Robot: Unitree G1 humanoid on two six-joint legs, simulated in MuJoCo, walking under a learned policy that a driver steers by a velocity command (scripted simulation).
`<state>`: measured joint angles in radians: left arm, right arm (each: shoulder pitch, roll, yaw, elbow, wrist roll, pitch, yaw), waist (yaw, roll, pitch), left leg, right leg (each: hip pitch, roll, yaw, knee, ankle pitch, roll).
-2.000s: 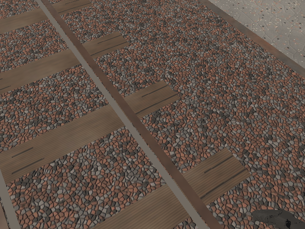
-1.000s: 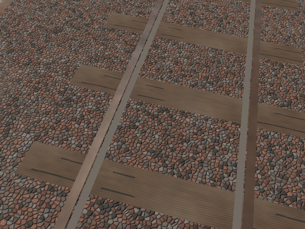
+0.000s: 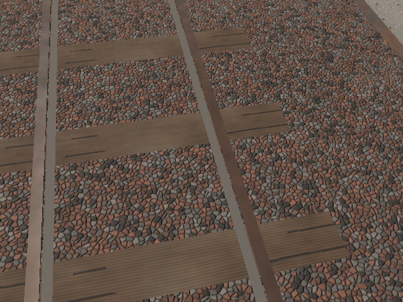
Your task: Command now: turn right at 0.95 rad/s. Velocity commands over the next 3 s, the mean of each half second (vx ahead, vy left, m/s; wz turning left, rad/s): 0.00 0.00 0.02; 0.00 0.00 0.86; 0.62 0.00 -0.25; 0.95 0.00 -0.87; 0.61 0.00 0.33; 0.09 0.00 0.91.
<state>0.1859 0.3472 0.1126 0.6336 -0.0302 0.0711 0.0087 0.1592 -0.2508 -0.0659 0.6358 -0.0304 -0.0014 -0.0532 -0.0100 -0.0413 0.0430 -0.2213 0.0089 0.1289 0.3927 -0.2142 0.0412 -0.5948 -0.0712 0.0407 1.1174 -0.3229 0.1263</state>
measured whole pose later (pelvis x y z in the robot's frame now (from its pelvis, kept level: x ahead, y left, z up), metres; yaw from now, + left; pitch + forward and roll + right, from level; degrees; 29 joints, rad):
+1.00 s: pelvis +0.03 -0.01 +0.00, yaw +32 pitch +4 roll -3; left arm 0.04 0.31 0.09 0.69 0.00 -0.01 0.02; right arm 0.19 -0.34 -0.09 0.56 0.02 0.04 -0.04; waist 0.00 -0.02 0.05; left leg -0.32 -0.08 -0.18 0.49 -0.21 0.06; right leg -0.56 0.04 0.13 0.87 -0.28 0.09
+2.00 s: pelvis +0.64 +0.15 -0.04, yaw -6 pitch +2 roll +2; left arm -0.10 0.33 0.02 0.60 0.04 -0.01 -0.10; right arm 0.53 -0.30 -0.04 0.90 -0.03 -0.10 -0.01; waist -0.08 -0.02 0.04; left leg 0.27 0.01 0.30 0.21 -0.45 -0.06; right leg -0.77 -0.02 -0.13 0.80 -0.07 -0.16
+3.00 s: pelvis +1.22 +0.06 -0.01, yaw +36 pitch +1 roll -1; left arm 0.09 0.30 0.08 0.69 0.02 -0.03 0.02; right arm 0.15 -0.35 -0.10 0.54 0.03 0.06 -0.02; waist -0.02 0.04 0.05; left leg -0.44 -0.21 -0.29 0.92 -0.49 -0.01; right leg -0.36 0.07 0.11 0.48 -0.13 0.00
